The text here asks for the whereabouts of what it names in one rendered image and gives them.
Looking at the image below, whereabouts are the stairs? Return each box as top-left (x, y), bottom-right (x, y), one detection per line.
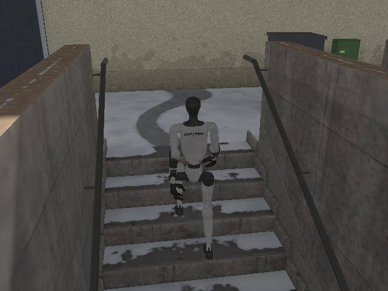
top-left (102, 153), bottom-right (296, 291)

